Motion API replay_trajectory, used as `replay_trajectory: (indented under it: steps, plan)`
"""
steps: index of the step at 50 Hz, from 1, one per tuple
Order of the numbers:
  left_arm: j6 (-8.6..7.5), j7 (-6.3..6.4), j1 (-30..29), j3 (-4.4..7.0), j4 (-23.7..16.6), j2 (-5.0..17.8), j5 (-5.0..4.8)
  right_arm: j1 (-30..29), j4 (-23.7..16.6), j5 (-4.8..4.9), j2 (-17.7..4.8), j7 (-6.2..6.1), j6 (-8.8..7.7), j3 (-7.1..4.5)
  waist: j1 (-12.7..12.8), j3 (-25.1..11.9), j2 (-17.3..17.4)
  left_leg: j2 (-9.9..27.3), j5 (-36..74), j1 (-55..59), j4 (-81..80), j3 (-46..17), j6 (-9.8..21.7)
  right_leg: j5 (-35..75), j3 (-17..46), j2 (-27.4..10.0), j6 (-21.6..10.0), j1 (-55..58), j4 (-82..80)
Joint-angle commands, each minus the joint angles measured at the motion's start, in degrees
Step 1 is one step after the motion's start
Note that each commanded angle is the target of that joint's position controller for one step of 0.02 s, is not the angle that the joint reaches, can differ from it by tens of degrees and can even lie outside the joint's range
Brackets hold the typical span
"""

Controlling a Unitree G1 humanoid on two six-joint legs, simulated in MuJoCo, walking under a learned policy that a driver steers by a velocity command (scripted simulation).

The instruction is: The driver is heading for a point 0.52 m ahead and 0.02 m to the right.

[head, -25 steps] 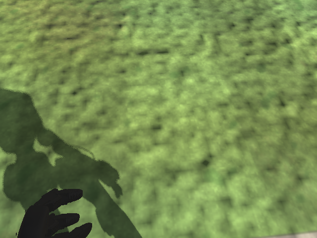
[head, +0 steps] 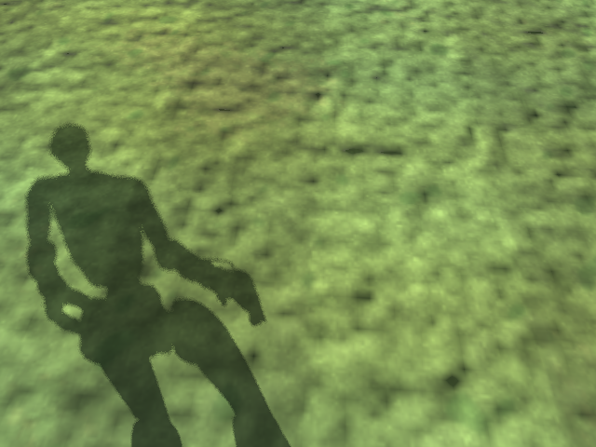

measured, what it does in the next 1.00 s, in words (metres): walks ahead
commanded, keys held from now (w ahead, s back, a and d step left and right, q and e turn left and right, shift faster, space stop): no key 0.44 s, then w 0.56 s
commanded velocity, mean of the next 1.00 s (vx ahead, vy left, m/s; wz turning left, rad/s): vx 0.18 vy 0.00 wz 0.01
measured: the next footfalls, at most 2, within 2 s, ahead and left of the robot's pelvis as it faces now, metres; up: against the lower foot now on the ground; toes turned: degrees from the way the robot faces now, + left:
left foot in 1.14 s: +0.44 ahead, +0.14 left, +0.00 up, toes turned +2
right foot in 1.58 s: +0.56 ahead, -0.09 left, +0.00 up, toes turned -1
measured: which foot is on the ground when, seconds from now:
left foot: down 0.00-0.68, up 0.70-1.00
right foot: down 0.00-1.00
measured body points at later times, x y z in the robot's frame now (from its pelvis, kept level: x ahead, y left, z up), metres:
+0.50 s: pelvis +0.03 +0.01 +0.00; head +0.03 +0.01 +0.45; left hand +0.13 +0.26 -0.13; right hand +0.12 -0.24 -0.12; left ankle +0.01 +0.13 -0.73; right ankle +0.06 -0.12 -0.73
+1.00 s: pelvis +0.18 -0.01 +0.01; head +0.20 -0.02 +0.46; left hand +0.12 +0.25 -0.12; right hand +0.40 -0.24 -0.08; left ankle +0.35 +0.15 -0.68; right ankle +0.06 -0.11 -0.73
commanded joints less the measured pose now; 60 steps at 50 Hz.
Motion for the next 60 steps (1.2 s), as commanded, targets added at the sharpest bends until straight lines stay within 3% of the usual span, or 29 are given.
replay_trajectory:
  steps: [1,8,22,23,24,26,27,28,29,31,32,33,34,35,36,37,38,39,41,46,49,52,54,55,56,57,58,59,60]
  plan:
    - [-0.89,0.35,-1.74,1.35,-3.02,5.19,-0.19,-0.09,-3.44,0.51,-6.9,-0.36,-1.61,-1.73,-0.66,-0.14,3.45,3.37,-1.87,-3.6,-8.77,-3.75,2.69,-1.41,2.38,-2.36,-1.51,2.99,-3.37]
    - [-0.59,0.69,-1.52,1.5,-0.95,5.16,-0.61,1.23,-3.25,0.83,-5.89,-0.39,-1.74,-1.63,-0.84,-2.1,0.73,2.39,5.67,-1.82,-6.64,-2.73,3.01,4.92,2.69,-2.84,-1.18,5.58,-1.54]
    - [0.46,1.66,-2.92,1.75,3.73,5.41,-0.94,3.19,-0.92,0.95,-4.97,-0.71,-1.8,-1.84,-0.76,-1.42,0.89,1.33,7.85,-1.27,-7.02,-1.43,2.68,6.34,3.21,-3.23,-1.14,7.0,-1.18]
    - [0.56,1.6,-1.82,1.56,4.81,4.63,-0.87,4.61,0.04,0.92,-4.45,-0.73,-1.7,-1.75,-0.8,-2.52,1.26,1.01,1.95,-0.8,-8.08,-1.17,2.82,0.85,2.41,-2.54,-1.14,7.45,-1.42]
    - [0.64,1.58,-1.58,1.71,5.48,4.97,-1.17,5.38,0.55,1.2,-5.31,-0.8,-1.49,-2.09,-1.03,-1.15,2.05,0.72,-6.91,-1.52,-9.18,-1.52,3.65,-7.77,0.96,-1.04,-1.35,5.82,-0.38]
    - [-0.01,1.52,-2.86,2.04,5.28,5.73,-1.86,6.52,0.52,1.8,-7.9,-1.06,-1.48,-2.87,-2.03,3.51,5.46,4.03,-24.75,-2.79,-13.81,-7.53,7.25,-20.37,-1.55,0.92,-2.04,-1.66,3.76]
    - [-0.97,1.28,-4.42,1.96,4.56,5.14,-2.25,8.14,0.78,2.07,-8.9,-1.09,-1.92,-3.12,-2.83,5.34,8.05,8.06,-29.87,-1.71,-17.73,-13.64,9.61,-19.03,-2.97,1.25,-2.18,-5.44,7.65]
    - [-2.08,0.9,-5.51,1.83,4.0,4.33,-2.65,8.5,1.19,2.38,-10.42,-1.11,-2.45,-3.54,-2.84,7.0,10.69,12.59,-31.83,-0.65,-21.01,-20.13,12.09,-14.98,-3.92,1.06,-2.65,-8.06,11.41]
    - [-3.07,0.54,-6.34,1.85,3.65,4.35,-2.77,8.15,1.52,2.73,-10.98,-1.15,-3.0,-3.74,-2.79,8.66,11.01,15.18,-29.87,-1.58,-22.14,-23.72,13.8,-13.09,-2.39,-0.65,-3.68,-8.68,12.91]
    - [-4.54,-0.36,-3.34,1.87,4.84,3.89,-3.2,4.94,1.2,2.85,-10.01,-0.84,-3.61,-3.36,-0.2,7.93,10.39,14.07,-21.66,-2.01,-19.96,-19.97,12.59,-13.25,-2.53,-1.51,-5.86,-3.69,6.17]
    - [-4.9,-0.7,1.28,2.16,7.02,4.06,-3.25,2.58,0.76,3.07,-9.36,-0.56,-3.51,-3.13,2.19,6.19,9.2,11.03,-17.79,-5.23,-17.42,-15.29,10.41,-10.15,-3.13,-0.65,-6.32,5.44,-0.12]
    - [-4.95,-0.85,6.89,2.89,9.62,5.67,-2.77,0.71,0.15,2.94,-7.99,-0.44,-3.59,-2.77,4.13,4.08,6.7,7.39,-11.34,-9.07,-11.38,-10.27,8.02,-6.4,-0.44,-1.4,-6.2,13.89,-2.29]
    - [-4.97,-0.69,13.22,4.12,11.37,10.06,-2.49,-1.41,-1.62,2.93,-4.57,-0.46,-4.16,-1.89,5.59,2.39,-4.32,0.1,-5.64,-16.81,4.69,-0.14,3.66,-15.65,14.8,-9.52,-9.81,20.64,-10.11]
    - [-5.22,-1.26,18.33,5.24,11.72,15.36,-1.99,-2.19,-3.8,3.72,-5.04,-0.88,-5.19,-2.12,7.0,0.86,-17.16,-4.07,-11.75,-27.05,21.0,2.53,1.54,-18.38,37.97,-21.12,-17.74,27.09,-19.56]
    - [-5.63,-1.27,15.31,3.77,10.61,11.27,-1.11,-1.91,-3.51,4.47,-8.03,-0.81,-5.88,-2.91,5.2,2.12,-10.98,-1.37,-14.69,-32.61,30.92,-2.41,2.39,-17.1,40.47,-23.26,-18.83,27.02,-19.88]
    - [-5.86,-1.18,12.29,2.98,9.38,8.72,-1.31,-0.51,-2.57,4.5,-7.74,-0.27,-6.27,-2.91,3.31,3.27,-7.31,1.05,-9.69,-34.4,34.03,-3.24,3.72,-15.66,34.26,-21.25,-16.88,26.34,-18.95]
    - [-5.85,-1.17,10.12,2.74,8.46,8.38,-1.48,-0.1,-1.73,3.85,-6.97,-0.01,-6.45,-2.81,2.31,2.86,-4.74,3.03,-4.31,-34.63,33.51,-2.31,4.53,-14.6,28.75,-19.15,-14.83,25.34,-19.39]
    - [-5.65,-1.19,8.79,2.25,8.04,7.62,-1.68,-1.21,-1.81,3.21,-6.9,0.19,-6.48,-2.99,1.76,3.63,-3.62,4.68,-0.14,-34.26,31.27,-1.78,4.6,-9.98,24.44,-17.88,-13.33,23.76,-20.3]
    - [-4.95,-0.94,10.2,1.39,8.69,5.74,-1.42,-2.03,-1.9,2.59,-6.04,0.93,-6.14,-3.06,1.41,2.9,-4.81,5.63,4.93,-30.15,26.88,0.41,3.57,-0.91,16.52,-14.41,-11.56,21.2,-21.9]
    - [-4.07,0.55,12.73,1.55,9.04,9.11,-1.4,-11.2,-4.66,2.71,-2.88,1.78,-5.67,-1.49,3.29,3.97,-4.13,3.98,14.65,-24.67,8.51,4.23,0.76,10.32,6.74,-11.74,-10.96,16.61,-23.43]
    - [-3.99,0.66,14.61,1.77,9.49,10.36,-1.99,-15.32,-5.85,3.26,-3.88,2.49,-5.72,-1.33,4.13,5.3,-5.0,2.75,18.55,-19.96,1.87,4.96,0.77,8.93,5.48,-12.87,-10.97,14.75,-24.03]
    - [-3.76,0.59,14.93,2.07,10.01,10.57,-2.55,-17.6,-7.13,3.4,-5.44,3.16,-5.93,-1.52,3.11,6.66,-4.97,2.72,17.44,-19.23,-1.79,3.78,3.01,11.31,5.4,-15.51,-10.08,18.39,-22.54]
    - [-3.4,0.57,13.91,2.55,9.75,11.67,-2.41,-15.06,-6.79,3.11,-7.37,3.35,-6.14,-2.22,0.48,4.3,-5.61,1.13,14.55,-13.67,-3.19,4.72,5.0,23.47,4.28,-16.04,-8.92,20.9,-17.64]
    - [-3.12,0.56,13.17,2.76,9.5,12.26,-2.29,-10.31,-5.54,2.87,-8.93,3.14,-6.1,-3.07,-2.55,0.73,-6.02,-0.63,13.43,-6.46,-3.43,6.14,6.31,34.34,2.7,-14.96,-8.0,21.01,-11.35]
    - [-2.78,0.58,12.77,2.51,9.1,11.55,-1.89,-0.6,-2.54,2.93,-11.1,2.67,-5.88,-4.37,-7.2,-5.15,-5.35,-1.82,13.25,6.3,-3.5,7.02,8.04,40.05,0.56,-12.32,-6.54,17.68,-0.22]
    - [-2.73,0.61,12.73,1.62,7.4,9.38,-0.66,10.62,-0.16,2.42,-14.69,1.93,-5.53,-5.46,-11.09,-13.74,0.59,8.14,11.32,24.84,-1.82,-4.38,11.3,25.46,-1.3,-9.19,-4.67,4.81,18.1]
    - [-3.92,0.05,21.0,-0.89,6.9,0.17,-1.23,13.02,1.16,1.71,-18.92,2.44,-5.47,-5.85,-6.22,-23.42,18.56,22.51,-4.67,41.24,-11.62,-34.13,20.25,-17.27,0.19,2.0,-1.63,-15.01,38.8]
    - [-5.2,-0.28,17.67,0.78,7.71,6.96,-2.88,11.67,0.9,1.68,-13.15,2.39,-5.52,-4.41,-7.88,-20.43,13.44,22.27,-5.87,36.83,-18.19,-40.32,19.22,-20.82,7.17,0.44,-2.08,-20.53,45.74]
    - [-5.73,-0.22,11.4,1.9,5.47,10.59,-3.91,5.79,0.49,1.72,-11.23,2.23,-5.79,-3.53,-6.48,-10.4,10.03,20.64,5.29,27.94,-17.58,-29.75,16.62,-16.62,5.29,-2.22,-2.43,-23.24,46.96]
